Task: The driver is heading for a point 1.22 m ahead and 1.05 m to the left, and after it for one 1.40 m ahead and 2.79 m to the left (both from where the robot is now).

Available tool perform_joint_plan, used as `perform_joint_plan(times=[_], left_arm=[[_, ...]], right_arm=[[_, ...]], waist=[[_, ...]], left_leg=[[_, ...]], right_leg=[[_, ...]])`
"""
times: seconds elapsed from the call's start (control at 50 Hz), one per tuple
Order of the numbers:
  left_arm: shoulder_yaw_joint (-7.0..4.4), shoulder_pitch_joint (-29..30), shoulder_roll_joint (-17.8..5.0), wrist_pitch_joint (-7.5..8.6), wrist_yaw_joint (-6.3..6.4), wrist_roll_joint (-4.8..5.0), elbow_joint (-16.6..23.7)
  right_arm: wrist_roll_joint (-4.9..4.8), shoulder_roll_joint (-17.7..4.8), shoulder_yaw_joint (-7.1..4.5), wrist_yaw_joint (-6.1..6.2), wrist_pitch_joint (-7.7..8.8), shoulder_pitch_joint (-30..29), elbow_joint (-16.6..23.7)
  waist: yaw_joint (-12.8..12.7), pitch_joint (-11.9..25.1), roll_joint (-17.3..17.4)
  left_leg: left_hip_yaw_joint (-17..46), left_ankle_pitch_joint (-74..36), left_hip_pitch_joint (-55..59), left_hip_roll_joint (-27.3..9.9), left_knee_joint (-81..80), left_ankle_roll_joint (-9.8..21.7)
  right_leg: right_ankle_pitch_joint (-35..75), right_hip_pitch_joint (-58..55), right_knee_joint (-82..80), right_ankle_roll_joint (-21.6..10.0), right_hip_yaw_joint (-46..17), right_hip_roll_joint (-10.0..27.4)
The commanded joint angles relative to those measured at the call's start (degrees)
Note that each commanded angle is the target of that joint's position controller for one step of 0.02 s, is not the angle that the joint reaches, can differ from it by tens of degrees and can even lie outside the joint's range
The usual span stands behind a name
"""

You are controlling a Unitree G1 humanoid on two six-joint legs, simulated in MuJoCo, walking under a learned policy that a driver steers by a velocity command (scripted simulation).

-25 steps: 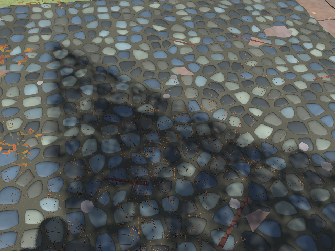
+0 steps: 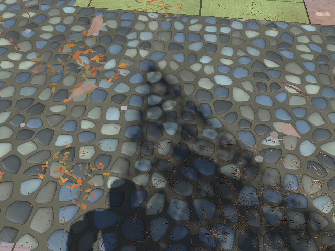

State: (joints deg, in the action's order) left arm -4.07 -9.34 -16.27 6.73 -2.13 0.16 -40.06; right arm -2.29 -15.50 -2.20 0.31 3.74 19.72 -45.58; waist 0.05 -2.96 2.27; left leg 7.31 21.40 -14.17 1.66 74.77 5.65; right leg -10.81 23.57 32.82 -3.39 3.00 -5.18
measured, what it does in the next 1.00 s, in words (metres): walks ahead, turning left: left foot, then right foot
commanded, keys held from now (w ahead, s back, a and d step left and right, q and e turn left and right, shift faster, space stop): w+q+shift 0.14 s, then q+shift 0.86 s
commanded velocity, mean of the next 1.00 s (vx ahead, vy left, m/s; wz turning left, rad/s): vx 0.37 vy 0.00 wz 0.86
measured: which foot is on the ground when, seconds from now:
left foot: up 0.00-0.32, down 0.34-0.78, up 0.80-1.00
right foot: down 0.00-0.34, up 0.36-0.76, down 0.78-1.00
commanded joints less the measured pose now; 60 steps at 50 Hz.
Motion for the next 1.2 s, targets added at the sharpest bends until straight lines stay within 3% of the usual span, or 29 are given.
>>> perform_joint_plan(times=[0.02, 0.06, 0.1, 0.14, 0.18, 0.24, 0.28, 0.3, 0.32, 0.34, 0.36, 0.38, 0.4, 0.42, 0.44, 0.5, 0.56, 0.64, 0.74, 0.76, 0.78, 0.8, 0.82, 0.84, 0.86, 0.9, 0.96, 1.06, 1.2], left_arm=[[-0.82, -6.86, -2.86, 1.35, 0.16, -1.96, -0.05], [-0.12, -5.98, -0.7, 1.61, 0.04, -0.62, -1.54], [-0.26, -6.66, -2.13, 1.83, 0.27, 0.37, -3.19], [-0.42, -6.6, -3.72, 1.99, 0.76, -0.47, -3.54], [-0.12, -5.57, -4.44, 1.96, 1.64, -0.85, -3.52], [-0.03, -12.27, -7.52, 1.32, 3.89, -0.56, -5.45], [-0.99, -12.18, -11.77, -0.07, 5.4, -0.15, -4.53], [-1.53, -10.36, -13.18, -1.06, 5.83, 0.03, -3.43], [-1.83, -6.78, -13.61, -1.55, 5.64, 0.16, -1.92], [-1.03, -6.16, -9.35, -1.14, 4.42, 0.85, -1.21], [1.54, -15.73, -0.46, -0.09, 2.89, -1.77, 1.17], [1.91, -17.87, -5.78, 0.73, 1.97, -0.22, 3.06], [1.0, -10.53, -10.08, 0.71, 2.17, 0.18, 4.37], [0.91, -6.4, -9.07, 0.02, 2.75, -0.06, 5.77], [1.0, -5.87, -8.45, -1.02, 3.31, -0.74, 5.52], [0.55, -5.31, -8.04, -3.27, 4.01, -1.39, 5.81], [1.47, -0.99, -4.64, -3.5, 4.45, -1.92, 7.19], [1.34, 5.07, -4.95, -4.31, 4.11, -0.78, 8.07], [-0.22, 6.51, -7.25, -3.1, 3.42, -0.3, 7.56], [-0.68, 4.03, -7.4, -2.73, 3.26, -0.19, 6.46], [-1.06, 3.1, -8.84, -2.9, 3.45, -0.75, 6.26], [-1.41, 3.88, -11.59, -3.97, 3.79, -2.51, 7.79], [-1.86, 2.07, -10.92, -4.38, 3.82, -2.96, 7.16], [-1.26, 4.33, -7.77, -4.58, 4.13, -2.34, 8.28], [-0.79, 6.08, -5.83, -5.15, 4.49, -1.86, 8.63], [-0.49, 7.81, -5.84, -6.01, 5.19, -1.29, 8.82], [-0.92, 4.72, -6.59, -6.55, 5.55, -1.94, 7.19], [-2.41, 3.27, -9.18, -6.9, 4.87, -1.53, 5.3], [-3.83, 4.77, -10.88, -6.31, 2.89, 0.83, 3.26]], right_arm=[[-0.27, -4.49, -0.71, -0.84, 1.74, -5.43, 7.39], [-0.72, -3.19, -0.53, -0.91, 0.19, -3.69, 6.66], [-0.1, -1.4, 0.32, -1.01, -0.57, -6.76, 7.91], [0.22, -1.66, 0.59, -1.2, -0.37, -10.67, 9.67], [1.58, -1.91, 0.63, -2.09, 0.49, -15.09, 11.29], [1.98, -1.12, 0.42, -4.63, 1.84, -20.73, 13.55], [1.42, -5.18, -1.62, -5.7, 1.61, -14.54, 12.66], [1.24, -8.27, -3.28, -5.65, 1.0, -6.08, 10.99], [1.01, -11.94, -5.32, -4.74, -0.08, 5.51, 8.43], [0.94, -12.59, -5.54, -2.97, -1.18, 9.31, 6.61], [3.83, -16.55, -4.93, -2.07, -0.98, 3.17, 9.97], [5.92, -16.24, -5.02, -2.3, -0.5, 1.88, 13.02], [4.41, -14.93, -5.37, -2.45, -0.73, -2.39, 15.08], [2.26, -12.52, -4.72, -2.35, -0.77, -6.32, 15.21], [1.5, -10.83, -4.08, -2.17, -0.69, -8.63, 15.61], [2.06, -10.27, -4.36, -1.34, -1.38, -11.57, 15.21], [1.47, -11.78, -5.0, 0.69, -2.83, -9.41, 13.7], [0.37, -11.93, -5.24, 2.49, -5.74, -9.88, 14.28], [0.95, -9.81, -4.94, 2.44, -6.37, -9.99, 15.53], [0.72, -8.88, -4.67, 2.28, -6.42, -11.01, 15.96], [0.99, -4.93, -3.56, 1.9, -6.52, -6.84, 15.55], [1.05, -4.47, -3.25, 1.81, -6.49, -2.64, 15.95], [1.55, -10.25, -4.48, 1.03, -5.71, -1.29, 16.79], [1.11, -13.94, -5.52, 0.85, -5.85, -3.45, 15.38], [0.77, -14.42, -5.96, 1.08, -6.6, -4.71, 14.41], [0.97, -11.99, -5.39, 1.36, -7.73, -4.33, 14.29], [0.57, -8.48, -4.2, 1.28, -7.43, -7.75, 16.15], [1.0, -7.49, -3.81, 0.45, -7.19, -10.78, 17.43], [0.8, -7.75, -4.95, -1.35, -8.82, -9.07, 16.5]], waist=[[-1.67, 3.91, -2.28], [0.32, 1.44, -4.77], [0.5, -2.87, -4.22], [0.25, -5.39, -3.27], [-0.31, -7.0, -1.63], [-2.7, -3.41, -1.34], [1.16, 2.3, -7.28], [5.89, 6.33, -9.11], [12.28, 10.64, -8.69], [12.43, 9.78, 1.24], [1.81, 15.12, 18.85], [4.0, 33.11, 10.77], [4.94, 29.6, -0.17], [1.69, 19.33, -7.23], [-0.75, 14.22, -9.9], [-3.71, 7.85, -6.0], [-2.63, 11.43, -4.8], [-0.6, 13.39, 1.28], [0.02, 10.13, 7.84], [-1.44, 9.83, 7.2], [0.47, 12.6, -0.41], [3.43, 12.85, -12.36], [3.66, 15.11, -18.26], [2.27, 11.46, -13.54], [1.89, 8.52, -9.53], [1.99, 5.55, -7.96], [-0.32, 5.67, -10.2], [-1.99, 8.59, -11.05], [0.4, 8.64, -11.65]], left_leg=[[3.6, -5.62, -24.11, -7.57, 0.4, 0.59], [2.69, -5.65, -23.93, -9.46, -2.51, 0.11], [1.88, -8.69, -28.67, -10.65, -4.28, -0.47], [0.63, -16.7, -30.82, -10.0, -9.96, -1.27], [-5.28, -27.2, -26.11, -7.65, -20.29, -2.16], [-14.19, -38.77, -13.03, -1.22, -34.4, -2.43], [-16.93, -33.55, -5.19, 4.18, -36.55, -1.52], [-16.18, -29.36, 3.1, 5.76, -36.26, 0.16], [-11.77, -30.92, 15.08, 4.37, -37.86, 2.81], [-4.44, -38.51, 21.95, -0.81, -45.95, 5.32], [15.93, -75.01, 34.8, -11.94, -35.15, 14.1], [35.49, -56.21, 41.39, -21.96, -45.37, 23.32], [35.32, -38.81, 33.45, -17.88, -51.0, 20.6], [31.6, -26.9, 22.47, -14.46, -54.15, 17.65], [29.99, -25.34, 13.22, -12.89, -56.22, 16.17], [20.02, -39.72, -3.65, -7.35, -56.56, 13.7], [15.93, -48.92, -5.45, -3.44, -52.66, 11.02], [17.3, -31.95, -4.1, -0.24, -50.8, 5.42], [25.1, -20.25, -1.15, -0.06, -46.4, 2.46], [24.39, -14.85, -2.86, 1.68, -42.71, 0.87], [19.06, 6.36, -8.48, 5.56, -32.18, -1.68], [8.63, 20.23, -19.24, 12.05, -21.59, -4.71], [6.13, 16.98, -23.34, 6.63, -10.79, -7.22], [4.33, 11.38, -24.51, 3.31, -6.35, -8.83], [3.15, 6.61, -24.85, 1.82, -4.16, -9.67], [-0.7, 1.67, -24.17, 0.14, 0.48, -10.66], [-5.05, -1.39, -24.97, -2.85, -4.94, -11.36], [-6.3, -2.05, -21.31, -6.8, -15.96, -11.33], [-12.04, -5.01, -5.58, -4.74, -38.93, -5.75]], right_leg=[[-11.18, -22.08, -20.15, -8.99, -27.79, 17.9], [-6.98, -17.61, -22.93, -7.88, -21.04, 17.29], [0.24, -14.21, -25.33, -6.71, -14.45, 17.61], [8.21, -11.85, -27.35, -5.28, -6.46, 15.5], [24.34, -8.57, -26.52, -2.89, 2.39, 12.11], [39.78, -10.85, -20.88, 1.91, 7.39, 10.81], [57.98, -17.17, -9.44, 4.34, 7.84, 12.17], [64.41, -16.82, 1.18, 4.75, 7.15, 13.59], [62.14, -12.33, 15.75, 5.3, 6.21, 14.08], [13.43, -5.31, 37.27, 6.91, 6.72, 6.32], [-30.38, 12.69, 60.49, 8.14, -0.55, -0.5], [-25.93, 17.31, 67.21, 7.4, -13.11, -0.36], [-19.3, 15.75, 60.46, 5.36, -13.87, 1.91], [-16.7, 17.46, 54.35, 5.27, -12.79, 3.61], [-15.84, 15.63, 50.5, 5.88, -12.77, 4.9], [-15.64, 8.81, 38.41, 8.04, -11.81, 6.65], [-8.54, 6.75, 26.21, 9.83, -10.31, 4.02], [1.8, 4.09, 13.74, 10.15, -11.38, 1.02], [2.84, -2.64, -3.51, 8.41, -14.06, 0.81], [9.13, -8.09, -10.73, 7.02, -13.23, 2.55], [13.76, -17.85, -12.54, 2.5, -19.32, 12.64], [26.18, -24.45, -11.52, -6.15, -32.66, 24.81], [20.17, -23.33, -13.88, -11.66, -42.56, 30.84], [13.12, -20.32, -13.88, -10.89, -36.31, 27.03], [6.71, -17.0, -13.66, -8.14, -28.31, 22.38], [6.42, -11.79, -14.84, -6.54, -20.08, 18.76], [10.67, -14.37, -16.55, -7.7, -12.57, 17.66], [12.07, -18.99, -16.91, -9.48, -7.54, 21.94], [9.96, -16.83, -11.3, -4.5, 1.41, 24.31]])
